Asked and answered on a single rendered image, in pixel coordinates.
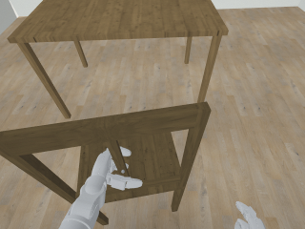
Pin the left robot hand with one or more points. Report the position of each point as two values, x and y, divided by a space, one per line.
104 166

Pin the right robot hand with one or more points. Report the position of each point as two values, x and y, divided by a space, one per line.
250 215

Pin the left robot forearm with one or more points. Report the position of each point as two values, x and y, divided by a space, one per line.
84 211

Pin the chair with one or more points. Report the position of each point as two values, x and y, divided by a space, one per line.
147 134

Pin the table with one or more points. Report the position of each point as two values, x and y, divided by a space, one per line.
89 20

